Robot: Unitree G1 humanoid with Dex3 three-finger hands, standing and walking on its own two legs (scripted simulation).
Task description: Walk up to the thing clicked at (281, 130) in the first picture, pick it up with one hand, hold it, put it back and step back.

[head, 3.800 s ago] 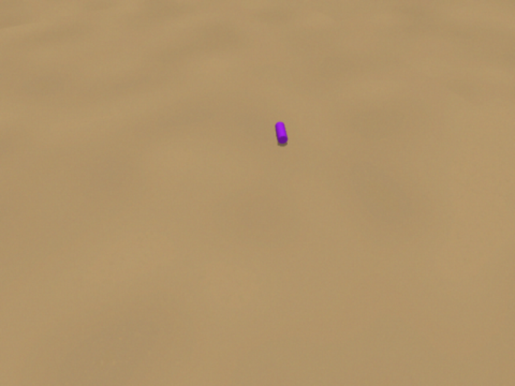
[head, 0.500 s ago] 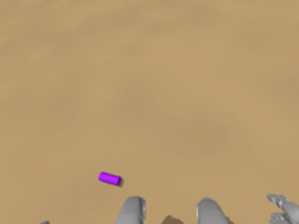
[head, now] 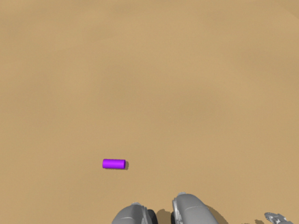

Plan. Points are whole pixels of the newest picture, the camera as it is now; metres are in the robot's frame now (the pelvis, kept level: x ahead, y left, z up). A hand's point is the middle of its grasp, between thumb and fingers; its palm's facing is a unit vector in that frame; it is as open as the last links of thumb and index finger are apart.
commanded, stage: walk up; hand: left
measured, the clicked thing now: (114, 163) +0.47 +0.25 -0.71
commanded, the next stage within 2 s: none
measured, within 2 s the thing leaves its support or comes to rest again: neither
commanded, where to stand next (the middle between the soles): +0.06 +0.05 m, yaw -9 degrees
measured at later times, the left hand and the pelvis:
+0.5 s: hand out of the picture +0.07 +0.43 -0.15, palm faces -0.11 -0.90 -0.42, open 7.4 cm; pelvis -0.06 +0.14 +0.00, yaw -7 degrees
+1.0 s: hand out of the picture +0.12 +0.30 -0.13, palm faces -0.21 -0.90 -0.39, open 7.4 cm; pelvis +0.00 +0.05 +0.00, yaw -12 degrees
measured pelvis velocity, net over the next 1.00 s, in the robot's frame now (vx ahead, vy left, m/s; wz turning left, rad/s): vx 0.00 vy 0.05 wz -0.22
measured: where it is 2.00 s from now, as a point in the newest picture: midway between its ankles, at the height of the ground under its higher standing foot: outside the picture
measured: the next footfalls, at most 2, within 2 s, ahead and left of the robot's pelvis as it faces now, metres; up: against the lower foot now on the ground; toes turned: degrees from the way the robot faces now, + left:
right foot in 0.04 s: +0.05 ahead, -0.09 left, +0.00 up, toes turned -3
left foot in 0.30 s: -0.02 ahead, +0.30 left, +0.00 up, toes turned -4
